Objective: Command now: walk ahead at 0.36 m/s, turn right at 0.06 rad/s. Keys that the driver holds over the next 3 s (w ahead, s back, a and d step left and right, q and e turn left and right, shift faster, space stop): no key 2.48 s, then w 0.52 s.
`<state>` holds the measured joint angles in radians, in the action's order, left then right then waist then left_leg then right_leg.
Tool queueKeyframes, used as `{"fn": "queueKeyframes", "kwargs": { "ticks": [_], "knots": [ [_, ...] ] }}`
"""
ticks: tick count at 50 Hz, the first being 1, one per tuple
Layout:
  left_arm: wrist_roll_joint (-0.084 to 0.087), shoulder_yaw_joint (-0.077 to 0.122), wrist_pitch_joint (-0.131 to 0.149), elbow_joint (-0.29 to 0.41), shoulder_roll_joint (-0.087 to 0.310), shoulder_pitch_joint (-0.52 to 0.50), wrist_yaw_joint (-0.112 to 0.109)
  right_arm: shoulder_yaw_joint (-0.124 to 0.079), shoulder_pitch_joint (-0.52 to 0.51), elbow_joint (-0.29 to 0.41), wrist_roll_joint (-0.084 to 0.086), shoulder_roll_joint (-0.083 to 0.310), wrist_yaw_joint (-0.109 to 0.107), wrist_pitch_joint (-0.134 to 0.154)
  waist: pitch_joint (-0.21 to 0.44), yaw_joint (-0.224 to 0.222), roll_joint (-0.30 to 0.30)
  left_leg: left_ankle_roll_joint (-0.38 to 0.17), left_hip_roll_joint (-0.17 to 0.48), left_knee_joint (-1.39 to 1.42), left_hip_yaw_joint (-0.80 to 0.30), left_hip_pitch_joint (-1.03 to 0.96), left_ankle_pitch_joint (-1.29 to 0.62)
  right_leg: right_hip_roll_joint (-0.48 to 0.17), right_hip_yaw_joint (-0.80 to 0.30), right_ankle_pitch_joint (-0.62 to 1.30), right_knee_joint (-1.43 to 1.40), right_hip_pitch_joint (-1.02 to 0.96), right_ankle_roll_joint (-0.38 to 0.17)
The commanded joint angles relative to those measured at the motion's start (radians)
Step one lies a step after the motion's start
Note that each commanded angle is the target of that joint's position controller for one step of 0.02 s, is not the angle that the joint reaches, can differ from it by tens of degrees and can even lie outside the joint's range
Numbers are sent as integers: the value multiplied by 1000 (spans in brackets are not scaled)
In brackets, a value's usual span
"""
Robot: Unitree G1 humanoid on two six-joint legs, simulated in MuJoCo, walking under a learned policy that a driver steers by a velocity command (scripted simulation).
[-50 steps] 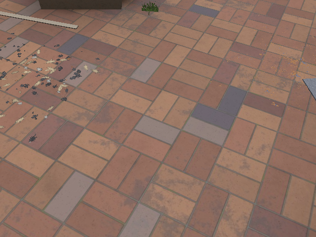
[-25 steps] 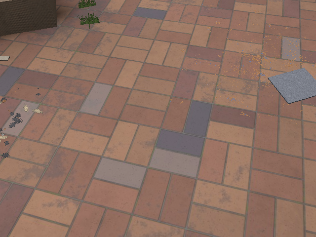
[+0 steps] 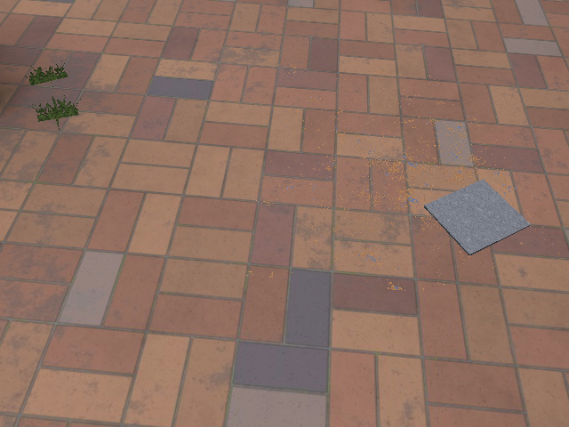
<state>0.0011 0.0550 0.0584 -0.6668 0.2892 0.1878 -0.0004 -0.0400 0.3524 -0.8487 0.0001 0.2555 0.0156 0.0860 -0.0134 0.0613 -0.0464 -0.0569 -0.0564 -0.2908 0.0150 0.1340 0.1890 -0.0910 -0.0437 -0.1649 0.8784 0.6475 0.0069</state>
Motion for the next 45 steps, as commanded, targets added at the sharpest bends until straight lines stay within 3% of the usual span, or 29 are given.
{"fn": "queueKeyframes", "kwargs": {
  "ticks": [1, 5, 7, 8, 9, 10, 11, 12, 13, 14, 15, 16, 18, 21, 23, 24, 25, 26, 28, 32, 38, 45],
  "knots": [
    [-4, -2, 22, 73, 13, -64, 6, -37, -56, 54, 6, 174, -14, 5, 8, -18, 122, -127, 201, 84, -79, 24, -552, 29, 42, 175, -197, -78, 13],
    [0, 5, 29, 89, 27, -135, 25, -34, 2, 14, 13, 179, -21, -18, 26, 6, 132, -104, 224, 13, -87, -53, -543, 74, 35, 265, -335, -149, -10],
    [-7, 16, 33, 86, 56, -111, 32, -38, -18, 10, 15, 190, -24, -28, 43, -26, 141, -84, 242, -61, -113, -91, -549, 82, 23, 220, -382, -197, -41],
    [-15, 25, 35, 65, 70, -49, 31, -39, -44, 13, 18, 193, -27, -32, 69, -67, 134, -66, 226, -133, -106, -91, -585, 98, 36, 252, -432, -283, -61],
    [-24, 37, 37, 40, 104, 24, 24, -34, -35, 13, 13, 177, -26, -32, 117, -96, 103, -35, 177, -245, -84, -66, -579, 86, 38, 403, -474, -418, -88],
    [-43, 48, 37, 35, 174, 110, 14, -16, -2, 35, -15, 128, -25, -22, 248, -102, -12, 13, 116, -458, -54, 94, -322, -81, -108, 847, -366, -693, -162],
    [-48, 30, 23, 33, 142, 119, 10, 18, 153, 6, -17, 41, -15, -19, 396, -64, -207, 82, 25, -757, -57, 319, 383, -320, -361, 1060, -342, -937, -354],
    [-24, 16, 6, 21, 75, 146, 15, 2, 150, -21, 1, 121, -8, -28, 448, -95, -146, 96, 48, -835, -135, 348, 536, -306, -412, 896, -370, -912, -367],
    [-8, 12, -4, 19, 67, 87, 18, -12, 66, 0, 17, 162, -9, -42, 334, -96, -91, 109, 79, -866, -127, 403, 500, -256, -357, 703, -418, -812, -327],
    [-7, 7, -9, 20, 58, 21, 17, -13, -4, 12, 16, 152, -19, -58, 240, -83, -35, 119, 104, -838, -106, 422, 449, -217, -315, 549, -463, -693, -290],
    [-10, 2, -13, 20, 52, -40, 17, -15, -35, 17, 7, 141, -28, -78, 167, -58, -19, 128, 127, -770, -102, 391, 413, -192, -275, 428, -507, -560, -264],
    [-19, 6, -17, 18, 64, -87, 15, -14, -27, 15, 4, 126, -36, -96, 132, -26, -52, 134, 141, -676, -94, 308, 374, -159, -233, 321, -549, -436, -239],
    [-33, 12, -26, 12, 73, -130, 12, -5, 6, -8, -3, 87, -48, -112, 121, -5, -97, 139, 115, -534, -48, 163, 297, -108, -155, 232, -588, -309, -225],
    [-21, 9, -34, -10, 61, -141, 2, -4, 18, -34, -13, 75, -45, -113, 147, 6, -82, 111, 98, -336, -19, 11, 33, -82, -109, -8, -593, -257, -199],
    [-17, -3, -38, -42, 27, -108, 1, -6, -21, -23, -37, 85, -41, -114, 100, 0, -57, 75, 105, -237, -32, -46, -39, -34, -90, -305, -599, -193, -117],
    [-23, -7, -39, -60, 19, -83, 1, -8, -57, 1, -42, 115, -45, -113, 41, -18, -19, 47, 156, -160, -92, -8, 8, -2, -75, -391, -576, -177, -68],
    [-21, -1, -40, -59, 29, -50, 1, -25, -99, 0, -24, 181, -52, -113, -15, -70, 101, 15, 169, -136, -106, 133, 201, 56, -20, -334, -547, -239, -31],
    [-25, 0, -41, -67, 34, -69, -6, -20, -126, -2, -20, 145, -52, -105, -35, -60, 139, 14, 152, -93, -107, 240, 326, 73, 4, -241, -492, -338, -13],
    [-19, 3, -42, -84, 27, -55, -16, -7, -151, -12, -25, 101, -51, -84, -31, -75, 168, 42, 146, -67, -106, 275, 284, 70, 12, -127, -444, -418, -24],
    [-17, 6, -40, -125, 27, -31, -18, -5, -118, -41, -9, 99, -46, -58, 8, -60, 106, 54, 133, -119, -86, 184, 90, 64, 11, 32, -422, -434, -39],
    [-6, 10, -45, -183, 32, -26, -21, -3, -106, -78, -4, 95, -47, -63, 46, -51, 56, 48, 117, -153, -65, 117, -90, 57, 14, 194, -395, -478, -36],
    [-1, 13, -61, -249, 43, -29, -34, -2, -114, -117, -2, 84, -45, -72, 38, -54, 47, 46, 105, -144, -51, 92, -155, 53, 15, 232, -394, -507, -31]
  ]
}}
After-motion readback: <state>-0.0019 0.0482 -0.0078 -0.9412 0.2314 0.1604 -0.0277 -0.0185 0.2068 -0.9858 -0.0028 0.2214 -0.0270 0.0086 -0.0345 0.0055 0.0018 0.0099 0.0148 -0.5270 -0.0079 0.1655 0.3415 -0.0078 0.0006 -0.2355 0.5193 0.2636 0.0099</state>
